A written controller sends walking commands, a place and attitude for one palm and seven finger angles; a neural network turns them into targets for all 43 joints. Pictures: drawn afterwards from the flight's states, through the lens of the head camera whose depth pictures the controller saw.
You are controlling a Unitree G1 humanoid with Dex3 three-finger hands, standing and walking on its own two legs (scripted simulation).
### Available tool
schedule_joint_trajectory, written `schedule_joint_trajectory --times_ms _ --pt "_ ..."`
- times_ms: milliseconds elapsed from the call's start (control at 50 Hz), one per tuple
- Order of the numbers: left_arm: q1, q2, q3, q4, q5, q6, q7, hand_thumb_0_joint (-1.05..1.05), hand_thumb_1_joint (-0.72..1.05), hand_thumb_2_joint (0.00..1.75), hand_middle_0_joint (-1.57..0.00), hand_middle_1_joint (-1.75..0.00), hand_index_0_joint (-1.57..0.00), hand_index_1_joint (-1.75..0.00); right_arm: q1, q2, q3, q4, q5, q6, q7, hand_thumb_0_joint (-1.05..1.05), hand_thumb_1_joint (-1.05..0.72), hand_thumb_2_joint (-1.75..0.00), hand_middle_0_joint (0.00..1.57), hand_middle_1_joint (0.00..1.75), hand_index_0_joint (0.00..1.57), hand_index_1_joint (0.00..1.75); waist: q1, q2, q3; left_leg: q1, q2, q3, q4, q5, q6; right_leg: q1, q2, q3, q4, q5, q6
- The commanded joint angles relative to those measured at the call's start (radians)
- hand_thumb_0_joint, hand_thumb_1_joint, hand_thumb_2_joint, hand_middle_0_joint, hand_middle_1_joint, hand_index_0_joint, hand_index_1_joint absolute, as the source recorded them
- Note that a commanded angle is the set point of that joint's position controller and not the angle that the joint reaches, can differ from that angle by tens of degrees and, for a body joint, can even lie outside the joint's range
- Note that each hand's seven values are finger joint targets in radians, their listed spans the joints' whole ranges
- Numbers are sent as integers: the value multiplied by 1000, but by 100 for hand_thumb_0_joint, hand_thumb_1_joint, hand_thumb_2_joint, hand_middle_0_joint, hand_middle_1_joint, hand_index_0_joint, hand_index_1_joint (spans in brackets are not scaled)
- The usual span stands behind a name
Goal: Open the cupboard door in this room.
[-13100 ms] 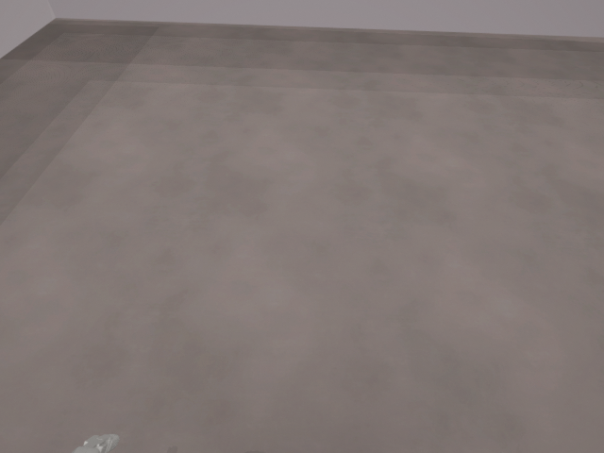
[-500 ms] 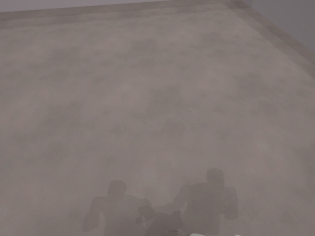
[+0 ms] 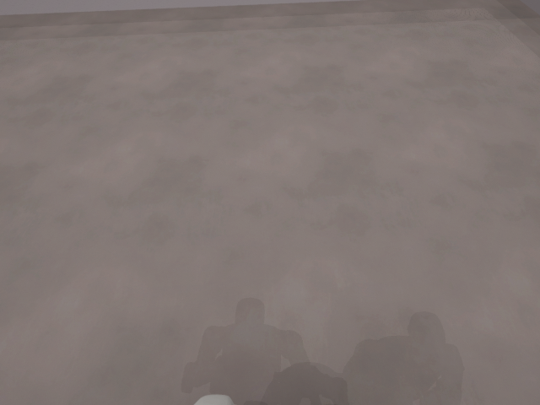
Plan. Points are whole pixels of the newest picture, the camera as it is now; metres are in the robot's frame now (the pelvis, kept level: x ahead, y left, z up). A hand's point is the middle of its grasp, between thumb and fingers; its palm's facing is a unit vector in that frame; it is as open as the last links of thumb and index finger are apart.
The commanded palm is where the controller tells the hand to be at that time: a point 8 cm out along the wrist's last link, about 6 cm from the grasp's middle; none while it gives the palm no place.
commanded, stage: turn or walk to find it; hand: left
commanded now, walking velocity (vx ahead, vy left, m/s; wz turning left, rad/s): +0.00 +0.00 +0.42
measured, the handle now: out of the picture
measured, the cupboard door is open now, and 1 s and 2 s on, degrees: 0 0 0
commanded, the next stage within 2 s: none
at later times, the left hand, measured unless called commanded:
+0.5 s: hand out of the picture +0.02 +0.24 -0.16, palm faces +0.22 -0.94 -0.27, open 7.4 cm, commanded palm none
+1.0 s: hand out of the picture -0.12 +0.21 -0.19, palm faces +0.47 -0.85 -0.24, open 7.3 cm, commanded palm none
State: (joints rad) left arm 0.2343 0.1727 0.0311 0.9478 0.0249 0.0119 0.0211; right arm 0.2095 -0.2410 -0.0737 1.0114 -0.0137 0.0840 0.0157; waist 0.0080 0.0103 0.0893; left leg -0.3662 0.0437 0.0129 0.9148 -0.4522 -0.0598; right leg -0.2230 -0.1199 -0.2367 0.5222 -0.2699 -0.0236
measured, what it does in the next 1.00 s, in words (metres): steps on the spot, turning left: left foot, then right foot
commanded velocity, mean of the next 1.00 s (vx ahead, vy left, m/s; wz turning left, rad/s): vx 0.00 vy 0.00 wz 0.42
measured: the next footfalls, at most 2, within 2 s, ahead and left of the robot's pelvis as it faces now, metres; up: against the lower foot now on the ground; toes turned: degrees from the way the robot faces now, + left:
left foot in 0.10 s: +0.02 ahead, +0.14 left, +0.00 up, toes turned +8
right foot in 0.54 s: +0.03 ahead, -0.10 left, +0.00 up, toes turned +9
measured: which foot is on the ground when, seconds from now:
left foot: up 0.00-0.08, down 0.10-0.56, up 0.58-0.98, down 1.00-1.00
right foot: down 0.00-0.10, up 0.12-0.52, down 0.54-1.00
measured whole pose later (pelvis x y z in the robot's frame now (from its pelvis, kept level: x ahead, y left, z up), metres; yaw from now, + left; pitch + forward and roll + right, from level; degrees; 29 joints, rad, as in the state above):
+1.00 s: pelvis -0.06 +0.01 -0.01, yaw +26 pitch +0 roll +0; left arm 0.26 0.22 0.05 0.98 0.02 0.03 0.02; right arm 0.15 -0.23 -0.06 0.98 -0.01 0.05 0.01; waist 0.02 -0.03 0.09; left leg -0.24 0.03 0.06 0.58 -0.29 -0.02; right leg -0.27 -0.16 -0.25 0.65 -0.35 0.03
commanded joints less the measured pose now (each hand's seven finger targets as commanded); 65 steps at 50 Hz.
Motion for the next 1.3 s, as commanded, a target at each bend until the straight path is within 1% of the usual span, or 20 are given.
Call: schedule_joint_trajectory --times_ms 0,60,80,100,140,220,360,480,500,520,540,560,640,840,920,940,980,1000,1100,1280 --pt "50 248 71 -28 7 -13 11 0 90 90 -20 -30 -20 -30 -56 -35 4 -99 8 -50 -5 0 -90 -90 20 30 20 30 35 -209 -120 3 -12 65 -202 -5 9 137 -261 187 -112 417 -116" --pt "26 217 68 -29 -11 2 5 0 90 90 -20 -30 -20 -30 42 -86 -4 -75 3 -69 -5 0 -90 -90 20 30 20 30 -29 -62 -160 266 24 28 -522 272 41 -34 -194 85 86 238 -2" --pt "32 156 59 -53 -17 9 -1 0 90 90 -20 -30 -20 -30 61 -177 -25 -84 -6 -76 -8 0 -90 -90 20 30 20 30 -40 221 -156 369 245 -268 -597 461 121 -259 -62 37 285 -100 72" --pt "-26 126 40 -92 -9 16 -2 0 90 90 -20 -30 -20 -30 103 -239 -36 -80 -6 -67 -13 0 -90 -90 20 30 20 30 -68 291 -120 309 372 -368 -621 639 221 -330 -9 90 438 -370 90" --pt "-100 143 50 -74 -8 35 3 0 90 90 -20 -30 -20 -30 53 -195 -26 -73 -10 -67 -35 0 -90 -90 20 30 20 30 -60 263 -57 190 297 -327 -641 514 209 -337 -7 207 576 -272 88" --pt "-27 146 50 -25 -9 25 -12 0 90 90 -20 -30 -20 -30 -36 -145 -8 -102 -5 -80 -36 0 -90 -90 20 30 20 30 -8 132 -73 208 193 -190 -614 566 202 -302 6 207 590 -126 102" --pt "-89 123 41 -70 -13 21 -4 0 90 90 -20 -30 -20 -30 15 -156 -27 -98 -11 -70 -29 0 -90 -90 20 30 20 30 -45 123 -89 236 198 -274 -587 562 233 -248 44 203 384 -184 106" --pt "26 132 42 -54 -18 1 0 0 90 90 -20 -30 -20 -30 -34 -149 -35 -124 -8 -59 -22 0 -90 -90 20 30 20 30 12 121 -129 84 128 -309 -491 496 184 40 87 174 -23 -4 84" --pt "68 159 48 -51 -14 -9 5 0 90 90 -20 -30 -20 -30 -34 -121 -33 -132 -1 -60 -19 0 -90 -90 20 30 20 30 31 57 -147 5 80 -276 -415 401 140 154 34 215 -158 65 75" --pt "80 240 65 -52 2 -19 13 0 90 90 -20 -30 -20 -30 -16 -56 -23 -148 7 -62 -13 0 -90 -90 20 30 20 30 32 -191 -155 -180 -46 -140 -234 152 67 267 -188 441 -233 69 0" --pt "68 286 67 -72 2 -15 12 0 90 90 -20 -30 -20 -30 -52 -56 -24 -172 0 -57 -13 0 -90 -90 20 30 20 30 48 -269 -104 -214 -108 -72 -19 -118 38 144 -357 557 -266 139 -107" --pt "31 260 73 -85 -7 -20 16 0 90 90 -20 -30 -20 -30 -44 -89 -33 -155 -12 -39 -16 0 -90 -90 20 30 20 30 34 -294 -86 -204 -68 -131 134 -106 42 37 -346 556 -293 73 -134" --pt "-86 173 46 -111 -6 -26 13 0 90 90 -20 -30 -20 -30 25 -66 -30 -93 -11 -27 2 0 -90 -90 20 30 20 30 -36 -151 -33 -194 -28 -75 315 87 13 -1 -191 281 -231 166 -80" --pt "74 244 67 -30 7 -19 11 0 90 90 -20 -30 -20 -30 -98 -35 2 -109 5 -44 -4 0 -90 -90 20 30 20 30 50 -201 -102 -70 -19 39 -102 -29 -2 168 -239 212 -119 511 -125" --pt "37 249 71 -20 -1 -8 8 0 90 90 -20 -30 -20 -30 -24 -52 5 -89 6 -59 -8 0 -90 -90 20 30 20 30 3 -195 -140 119 -31 83 -393 147 17 111 -218 149 -16 451 -58" --pt "30 233 69 -23 -10 -1 6 0 90 90 -20 -30 -20 -30 11 -82 -3 -83 3 -67 -7 0 -90 -90 20 30 20 30 -24 -124 -153 239 0 52 -515 280 34 20 -192 108 72 351 -10" --pt "0 131 38 -81 -11 10 -3 0 90 90 -20 -30 -20 -30 79 -237 -34 -82 -3 -71 -12 0 -90 -90 20 30 20 30 -57 277 -152 381 356 -344 -581 766 213 -315 -10 80 419 -363 94" --pt "-64 139 39 -82 -7 25 7 0 90 90 -20 -30 -20 -30 98 -225 -35 -63 -6 -72 -24 0 -90 -90 20 30 20 30 -84 265 -142 292 347 -337 -600 696 239 -297 -9 167 514 -365 92" --pt "-33 146 47 -31 -10 21 -12 0 90 90 -20 -30 -20 -30 -41 -154 -12 -99 -5 -81 -36 0 -90 -90 20 30 20 30 -12 129 -101 268 199 -190 -575 702 213 -302 7 203 576 -158 104" --pt "-83 127 36 -80 -17 14 -4 0 90 90 -20 -30 -20 -30 -12 -164 -31 -108 -13 -67 -28 0 -90 -90 20 30 20 30 -34 155 -119 246 188 -274 -537 691 228 -187 59 194 282 -185 104"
